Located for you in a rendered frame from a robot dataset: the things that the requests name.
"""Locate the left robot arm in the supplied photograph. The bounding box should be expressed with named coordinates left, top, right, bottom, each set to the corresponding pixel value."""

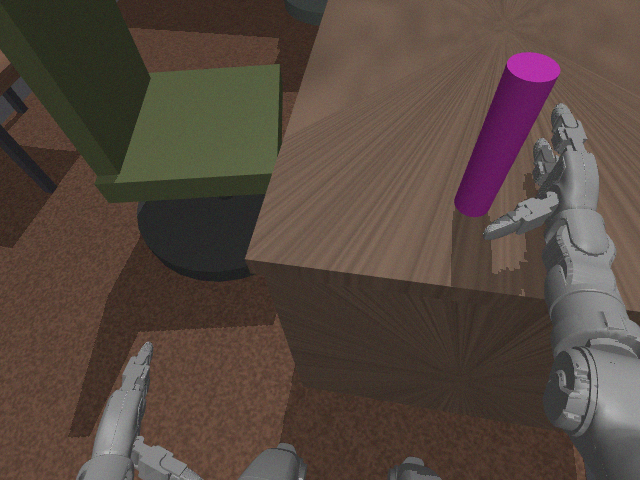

left=76, top=454, right=134, bottom=480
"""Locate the chair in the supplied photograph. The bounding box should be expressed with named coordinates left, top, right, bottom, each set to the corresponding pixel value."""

left=0, top=50, right=57, bottom=193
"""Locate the left robot hand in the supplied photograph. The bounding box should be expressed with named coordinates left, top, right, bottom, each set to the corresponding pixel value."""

left=91, top=341, right=203, bottom=480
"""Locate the right robot arm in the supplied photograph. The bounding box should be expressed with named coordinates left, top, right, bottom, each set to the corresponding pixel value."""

left=542, top=208, right=640, bottom=480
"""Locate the can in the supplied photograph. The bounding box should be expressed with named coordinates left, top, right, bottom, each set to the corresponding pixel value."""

left=454, top=52, right=561, bottom=217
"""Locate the desk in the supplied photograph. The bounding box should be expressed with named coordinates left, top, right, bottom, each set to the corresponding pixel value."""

left=245, top=0, right=640, bottom=433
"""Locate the right robot hand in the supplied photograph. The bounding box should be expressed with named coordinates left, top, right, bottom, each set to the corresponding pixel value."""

left=483, top=103, right=599, bottom=240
